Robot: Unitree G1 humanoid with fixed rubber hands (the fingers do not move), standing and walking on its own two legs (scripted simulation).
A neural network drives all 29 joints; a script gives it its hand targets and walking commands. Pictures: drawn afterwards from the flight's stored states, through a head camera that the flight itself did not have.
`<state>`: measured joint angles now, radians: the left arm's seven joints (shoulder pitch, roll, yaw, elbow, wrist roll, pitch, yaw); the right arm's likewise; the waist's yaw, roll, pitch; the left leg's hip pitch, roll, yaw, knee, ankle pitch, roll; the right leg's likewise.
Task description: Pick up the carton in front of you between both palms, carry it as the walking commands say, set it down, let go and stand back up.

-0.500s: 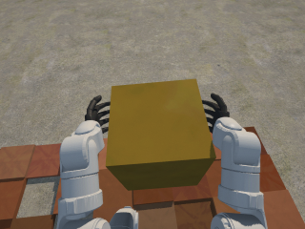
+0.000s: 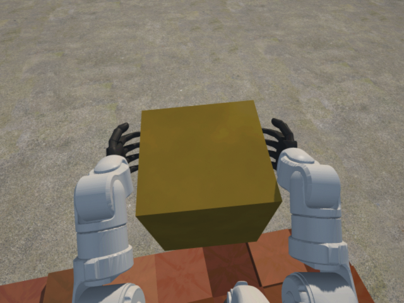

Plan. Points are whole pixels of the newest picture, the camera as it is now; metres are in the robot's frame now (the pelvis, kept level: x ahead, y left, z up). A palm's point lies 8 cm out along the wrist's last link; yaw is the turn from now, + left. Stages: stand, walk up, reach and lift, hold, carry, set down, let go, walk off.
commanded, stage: carry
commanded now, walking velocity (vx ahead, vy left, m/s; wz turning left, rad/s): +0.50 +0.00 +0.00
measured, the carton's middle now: (204, 182) +0.34 -0.02 +0.05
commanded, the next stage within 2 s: none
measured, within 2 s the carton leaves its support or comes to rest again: neither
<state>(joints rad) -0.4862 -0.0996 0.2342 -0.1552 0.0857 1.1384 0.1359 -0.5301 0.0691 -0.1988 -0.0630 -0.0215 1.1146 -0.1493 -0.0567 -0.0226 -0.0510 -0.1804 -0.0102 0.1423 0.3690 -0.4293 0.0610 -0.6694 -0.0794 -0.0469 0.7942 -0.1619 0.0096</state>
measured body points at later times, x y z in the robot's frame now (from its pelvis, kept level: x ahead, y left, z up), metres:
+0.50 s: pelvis +0.32 -0.06 -0.02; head +0.35 -0.08 +0.43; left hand +0.68 +0.09 +0.09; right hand +0.69 -0.21 +0.09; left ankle +0.46 +0.05 -0.72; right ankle +0.23 -0.13 -0.76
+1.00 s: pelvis +0.69 -0.06 -0.04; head +0.71 -0.06 +0.41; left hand +1.04 +0.06 +0.07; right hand +1.03 -0.24 +0.07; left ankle +0.56 +0.01 -0.77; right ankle +0.84 -0.16 -0.75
